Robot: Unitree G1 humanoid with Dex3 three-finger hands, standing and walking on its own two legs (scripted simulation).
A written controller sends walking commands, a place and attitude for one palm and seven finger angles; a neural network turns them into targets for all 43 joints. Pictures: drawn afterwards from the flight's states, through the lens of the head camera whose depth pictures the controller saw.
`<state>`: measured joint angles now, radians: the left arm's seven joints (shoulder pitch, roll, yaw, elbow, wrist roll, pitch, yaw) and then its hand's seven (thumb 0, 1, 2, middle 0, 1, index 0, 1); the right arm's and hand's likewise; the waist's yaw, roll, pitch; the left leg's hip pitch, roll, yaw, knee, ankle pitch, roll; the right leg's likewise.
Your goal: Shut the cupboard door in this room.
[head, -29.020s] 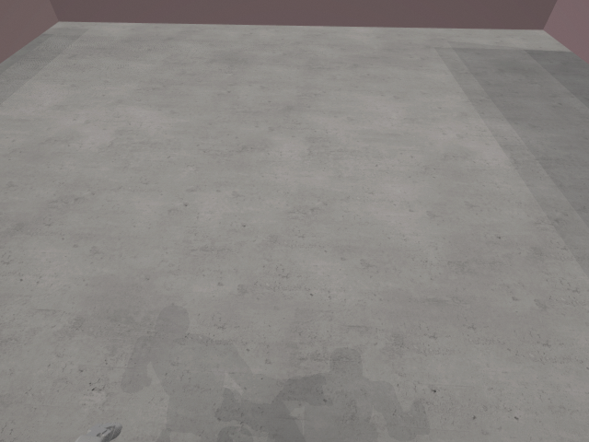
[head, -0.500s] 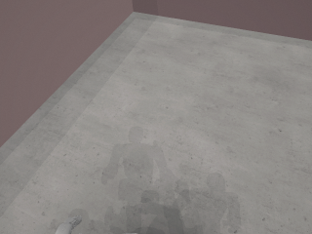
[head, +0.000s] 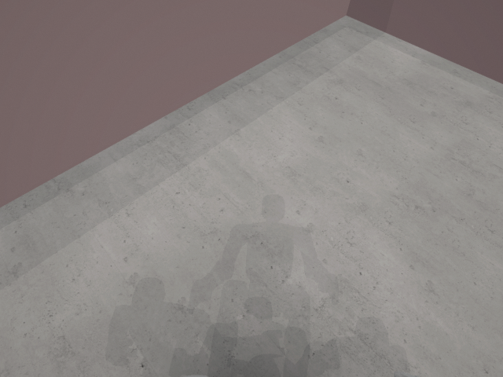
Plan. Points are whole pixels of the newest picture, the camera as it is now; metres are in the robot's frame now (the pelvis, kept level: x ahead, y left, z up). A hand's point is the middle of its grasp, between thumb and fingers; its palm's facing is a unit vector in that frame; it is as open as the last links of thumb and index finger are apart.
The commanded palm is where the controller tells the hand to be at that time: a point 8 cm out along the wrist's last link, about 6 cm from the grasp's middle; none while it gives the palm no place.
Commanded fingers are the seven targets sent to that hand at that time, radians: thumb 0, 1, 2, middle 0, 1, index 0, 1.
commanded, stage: walk to a spot facing it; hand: left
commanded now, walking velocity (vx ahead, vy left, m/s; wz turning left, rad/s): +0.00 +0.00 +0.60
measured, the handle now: out of the picture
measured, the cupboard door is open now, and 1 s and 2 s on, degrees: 82 82 82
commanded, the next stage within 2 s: none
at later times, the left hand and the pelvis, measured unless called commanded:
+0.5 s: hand out of the picture +0.08 +0.23 -0.14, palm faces +0.24 -0.93 -0.26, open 7.4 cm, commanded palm none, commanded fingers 0.00 0.90 0.90 -0.20 -0.30 -0.20 -0.30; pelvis -0.01 +0.00 +0.01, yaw +15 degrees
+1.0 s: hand out of the picture -0.12 +0.19 -0.16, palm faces +0.58 -0.77 -0.27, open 7.4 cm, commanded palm none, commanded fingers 0.00 0.90 0.90 -0.20 -0.30 -0.20 -0.30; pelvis -0.04 -0.01 +0.00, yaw +35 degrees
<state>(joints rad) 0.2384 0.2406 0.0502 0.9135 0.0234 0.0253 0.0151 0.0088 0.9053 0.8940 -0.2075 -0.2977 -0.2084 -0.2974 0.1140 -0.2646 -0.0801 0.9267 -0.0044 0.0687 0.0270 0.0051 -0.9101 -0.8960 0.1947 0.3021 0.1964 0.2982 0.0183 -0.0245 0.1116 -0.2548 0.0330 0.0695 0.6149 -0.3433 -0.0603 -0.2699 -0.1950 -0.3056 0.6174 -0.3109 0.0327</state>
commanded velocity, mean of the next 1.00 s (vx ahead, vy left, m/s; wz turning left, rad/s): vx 0.00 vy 0.00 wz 0.60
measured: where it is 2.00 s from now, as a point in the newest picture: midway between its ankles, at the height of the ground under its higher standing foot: outside the picture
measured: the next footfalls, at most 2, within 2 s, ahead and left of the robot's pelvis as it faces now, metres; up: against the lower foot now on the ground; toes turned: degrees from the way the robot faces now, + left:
right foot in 0.56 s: +0.06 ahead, -0.12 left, +0.00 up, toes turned +16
left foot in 1.02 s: -0.09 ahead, +0.10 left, +0.00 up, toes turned +40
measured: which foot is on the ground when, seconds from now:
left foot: down 0.00-0.56, up 0.58-1.00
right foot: down 0.00-0.00, up 0.02-0.54, down 0.56-1.00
